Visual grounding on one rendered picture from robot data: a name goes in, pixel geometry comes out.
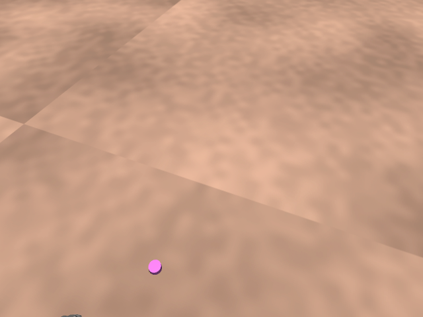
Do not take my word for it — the tin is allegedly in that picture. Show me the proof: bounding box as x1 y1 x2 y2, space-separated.
148 260 162 275

